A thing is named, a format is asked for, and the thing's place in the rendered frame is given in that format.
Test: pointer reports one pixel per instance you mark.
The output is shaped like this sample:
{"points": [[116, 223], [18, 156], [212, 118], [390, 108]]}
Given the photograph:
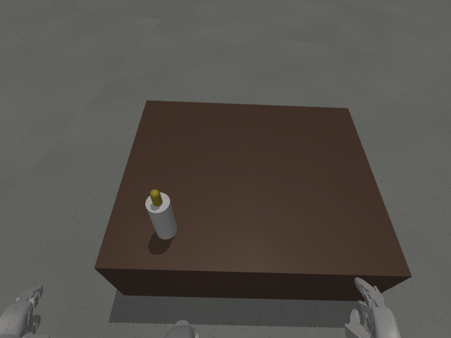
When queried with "bottle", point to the bottle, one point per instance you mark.
{"points": [[160, 211]]}

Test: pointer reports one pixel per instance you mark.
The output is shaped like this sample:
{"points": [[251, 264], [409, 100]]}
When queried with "left robot hand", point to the left robot hand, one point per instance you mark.
{"points": [[17, 318]]}

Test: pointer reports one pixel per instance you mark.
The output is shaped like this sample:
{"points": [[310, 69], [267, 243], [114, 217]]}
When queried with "right robot hand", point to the right robot hand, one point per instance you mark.
{"points": [[381, 320]]}

